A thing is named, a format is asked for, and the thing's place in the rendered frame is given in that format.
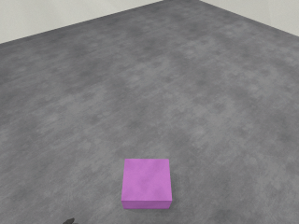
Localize carton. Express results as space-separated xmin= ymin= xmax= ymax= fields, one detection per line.
xmin=121 ymin=159 xmax=173 ymax=209

